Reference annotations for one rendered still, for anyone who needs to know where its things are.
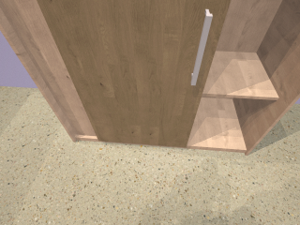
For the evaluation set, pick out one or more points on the wardrobe door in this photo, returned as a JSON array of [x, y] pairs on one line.
[[29, 24], [131, 63]]

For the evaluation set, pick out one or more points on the handle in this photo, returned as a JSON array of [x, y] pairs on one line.
[[205, 31]]

